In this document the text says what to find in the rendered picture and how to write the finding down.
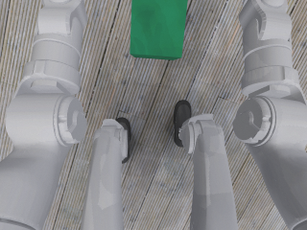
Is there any right robot thigh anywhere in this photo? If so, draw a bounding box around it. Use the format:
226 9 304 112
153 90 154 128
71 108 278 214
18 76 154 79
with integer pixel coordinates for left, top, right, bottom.
184 120 239 230

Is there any robot left upper arm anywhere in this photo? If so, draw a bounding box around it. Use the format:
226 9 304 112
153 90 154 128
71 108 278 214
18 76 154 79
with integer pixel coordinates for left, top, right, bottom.
0 93 87 230

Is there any robot right shin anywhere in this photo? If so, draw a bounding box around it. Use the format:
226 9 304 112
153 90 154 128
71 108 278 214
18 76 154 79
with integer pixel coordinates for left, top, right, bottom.
178 113 224 148

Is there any robot right upper arm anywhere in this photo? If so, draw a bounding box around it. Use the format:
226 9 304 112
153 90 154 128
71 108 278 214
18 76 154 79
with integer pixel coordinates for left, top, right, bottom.
232 95 307 230

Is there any carton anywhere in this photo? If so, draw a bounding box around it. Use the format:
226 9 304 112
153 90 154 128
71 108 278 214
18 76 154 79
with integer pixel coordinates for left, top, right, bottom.
130 0 188 60

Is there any robot left forearm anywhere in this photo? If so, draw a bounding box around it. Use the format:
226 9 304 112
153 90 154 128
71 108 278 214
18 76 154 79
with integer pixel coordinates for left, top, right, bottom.
5 0 88 137

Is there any robot right forearm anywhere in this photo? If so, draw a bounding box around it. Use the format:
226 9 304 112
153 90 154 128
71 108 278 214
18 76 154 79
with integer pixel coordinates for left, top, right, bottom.
238 0 307 105

